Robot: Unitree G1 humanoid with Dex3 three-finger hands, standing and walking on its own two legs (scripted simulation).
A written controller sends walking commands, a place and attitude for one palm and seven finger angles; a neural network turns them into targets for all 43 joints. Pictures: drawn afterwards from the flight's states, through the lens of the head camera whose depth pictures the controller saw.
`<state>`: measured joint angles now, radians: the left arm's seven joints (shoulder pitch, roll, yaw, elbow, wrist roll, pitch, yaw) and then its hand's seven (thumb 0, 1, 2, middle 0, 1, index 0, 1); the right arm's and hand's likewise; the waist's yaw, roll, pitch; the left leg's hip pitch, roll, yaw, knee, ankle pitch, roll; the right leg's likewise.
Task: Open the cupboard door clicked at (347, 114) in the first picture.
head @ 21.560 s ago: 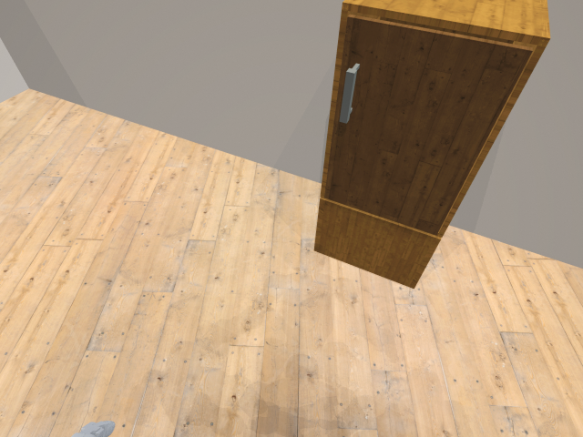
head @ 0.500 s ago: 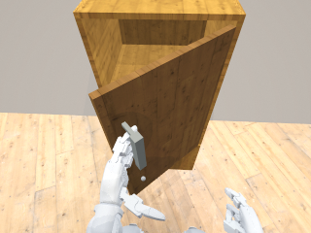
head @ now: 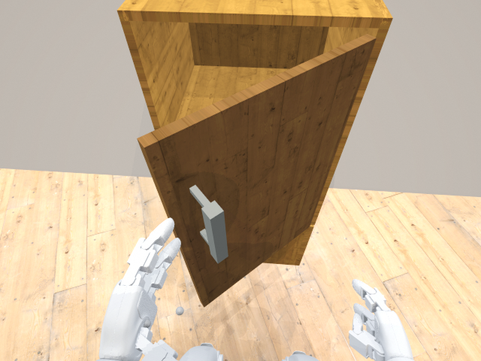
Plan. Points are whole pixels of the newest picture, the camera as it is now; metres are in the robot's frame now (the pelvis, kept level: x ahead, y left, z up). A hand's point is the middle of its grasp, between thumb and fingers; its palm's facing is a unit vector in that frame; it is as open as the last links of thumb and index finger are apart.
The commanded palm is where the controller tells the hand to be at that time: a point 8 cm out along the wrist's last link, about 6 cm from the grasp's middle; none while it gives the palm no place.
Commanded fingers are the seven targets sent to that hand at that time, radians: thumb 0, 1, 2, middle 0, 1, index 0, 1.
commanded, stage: slide the hand sideways off the handle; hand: left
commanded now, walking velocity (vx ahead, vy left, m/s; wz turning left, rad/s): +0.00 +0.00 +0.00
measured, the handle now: (208, 225) +0.30 +0.07 +0.09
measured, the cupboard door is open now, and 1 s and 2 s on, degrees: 42 42 42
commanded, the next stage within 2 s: draw the hand back to the body in 0.32 s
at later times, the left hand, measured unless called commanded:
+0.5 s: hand (151, 331) +0.15 +0.12 +0.09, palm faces -0.04 -1.00 -0.01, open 16.3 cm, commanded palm +0.12 +0.19 +0.10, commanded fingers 0.00 -0.50 0.30 -0.15 -0.30 -0.15 -0.30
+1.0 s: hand (81, 300) +0.17 +0.19 +0.15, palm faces +0.08 -0.98 -0.20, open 15.9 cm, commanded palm +0.13 +0.24 +0.17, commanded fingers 0.00 -0.15 0.45 -0.16 -0.30 -0.16 -0.30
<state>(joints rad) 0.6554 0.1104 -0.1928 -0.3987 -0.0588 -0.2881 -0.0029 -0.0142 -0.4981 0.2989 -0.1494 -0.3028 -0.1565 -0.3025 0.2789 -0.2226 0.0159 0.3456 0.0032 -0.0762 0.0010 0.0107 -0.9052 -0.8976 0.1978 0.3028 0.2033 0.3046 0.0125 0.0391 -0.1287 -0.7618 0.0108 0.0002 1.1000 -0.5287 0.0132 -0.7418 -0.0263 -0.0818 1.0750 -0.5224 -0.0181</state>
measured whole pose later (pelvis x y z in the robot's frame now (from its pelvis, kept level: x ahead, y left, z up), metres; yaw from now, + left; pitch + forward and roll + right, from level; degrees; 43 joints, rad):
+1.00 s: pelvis +0.01 +0.01 +0.03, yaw +0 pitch +5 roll -2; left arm 0.67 0.29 0.11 -0.51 -0.17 -0.09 -0.08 -0.01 -0.41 0.34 -0.15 -0.30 -0.16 -0.30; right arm 0.29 -0.22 0.04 0.44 0.05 -0.14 -0.09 0.01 -0.90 -0.90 0.20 0.30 0.20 0.30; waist 0.05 0.05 -0.13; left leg -0.54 0.02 0.00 0.93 -0.47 0.02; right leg -0.50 -0.01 -0.08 0.86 -0.44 0.00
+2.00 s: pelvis +0.03 +0.00 +0.08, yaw -2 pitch -5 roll +0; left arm 0.47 0.33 0.33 -0.41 -0.06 -0.06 0.12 0.01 0.88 0.89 -0.21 -0.30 -0.21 -0.30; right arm 0.20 -0.23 0.02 0.64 0.00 -0.11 -0.08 0.01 -0.90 -0.90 0.20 0.30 0.20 0.30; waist 0.07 0.06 0.02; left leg -0.07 0.01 0.04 0.42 -0.27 0.01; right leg -0.07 0.00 -0.05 0.39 -0.25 -0.01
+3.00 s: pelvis -0.09 +0.02 +0.06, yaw +1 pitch +0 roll -2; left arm 0.53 0.40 0.46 -0.54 -0.01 -0.23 0.16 0.01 0.89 0.90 -0.21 -0.30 -0.21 -0.30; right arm 0.21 -0.20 0.01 0.60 -0.01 -0.11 -0.07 0.01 -0.90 -0.90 0.20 0.30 0.21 0.30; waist 0.01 0.01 0.05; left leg -0.45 0.00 0.00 0.59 -0.16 0.04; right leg -0.31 0.07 0.03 0.58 -0.27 -0.01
